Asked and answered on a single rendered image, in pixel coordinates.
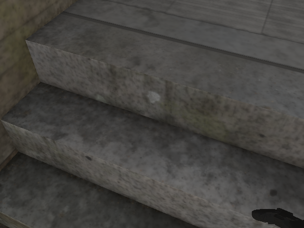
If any robot right hand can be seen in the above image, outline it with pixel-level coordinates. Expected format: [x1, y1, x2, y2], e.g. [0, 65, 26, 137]
[252, 208, 304, 228]

